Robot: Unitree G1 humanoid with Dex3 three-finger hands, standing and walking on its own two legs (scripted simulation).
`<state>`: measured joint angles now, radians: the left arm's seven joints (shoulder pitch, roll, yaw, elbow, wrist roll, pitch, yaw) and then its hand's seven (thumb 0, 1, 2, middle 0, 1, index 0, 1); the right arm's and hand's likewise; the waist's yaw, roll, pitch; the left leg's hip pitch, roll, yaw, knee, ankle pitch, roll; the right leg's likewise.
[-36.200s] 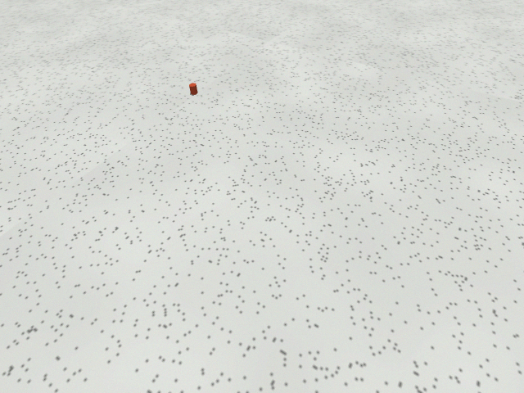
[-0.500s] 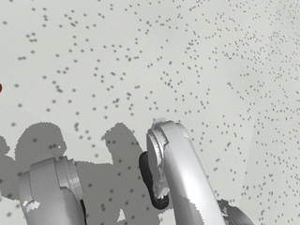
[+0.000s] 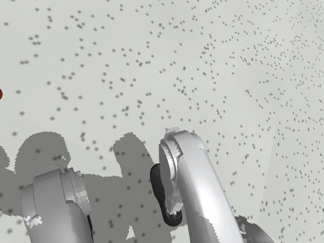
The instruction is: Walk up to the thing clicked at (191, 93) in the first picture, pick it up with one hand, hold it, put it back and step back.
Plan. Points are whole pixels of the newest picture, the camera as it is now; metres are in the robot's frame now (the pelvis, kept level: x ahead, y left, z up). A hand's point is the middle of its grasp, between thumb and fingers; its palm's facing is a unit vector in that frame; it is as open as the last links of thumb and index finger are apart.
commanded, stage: rise first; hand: left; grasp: from above
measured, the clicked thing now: out of the picture +0.52 +0.32 -0.29
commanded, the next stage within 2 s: approach in 0.22 s
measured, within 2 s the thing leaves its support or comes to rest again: neither
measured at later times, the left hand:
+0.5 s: hand out of the picture +0.49 +0.36 -0.16, palm faces -0.41 -0.07 -0.91, open 13.8 cm
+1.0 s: hand out of the picture +0.49 +0.35 -0.17, palm faces -0.48 -0.10 -0.87, open 13.8 cm
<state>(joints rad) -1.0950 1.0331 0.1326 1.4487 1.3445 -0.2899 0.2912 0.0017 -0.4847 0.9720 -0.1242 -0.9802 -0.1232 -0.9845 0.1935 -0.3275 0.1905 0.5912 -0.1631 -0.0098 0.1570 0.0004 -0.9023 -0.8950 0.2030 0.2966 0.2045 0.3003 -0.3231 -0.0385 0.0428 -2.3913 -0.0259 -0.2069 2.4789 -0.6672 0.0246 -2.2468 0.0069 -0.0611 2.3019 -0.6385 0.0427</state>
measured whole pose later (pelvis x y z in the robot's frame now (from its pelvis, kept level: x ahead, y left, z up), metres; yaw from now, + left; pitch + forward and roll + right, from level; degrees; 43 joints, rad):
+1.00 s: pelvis +0.00 -0.01 +0.00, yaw +1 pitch +32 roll -13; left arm -1.12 1.03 0.12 1.49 1.26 -0.17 0.24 0.00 -0.47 0.95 -0.14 -0.99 -0.14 -0.99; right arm 0.21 -0.35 0.23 0.56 -0.14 -0.02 0.15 0.00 -0.91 -0.90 0.20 0.30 0.20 0.30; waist -0.37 -0.02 0.10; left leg -2.39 -0.01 -0.20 2.46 -0.65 0.01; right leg -2.27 0.02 -0.05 2.30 -0.61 0.07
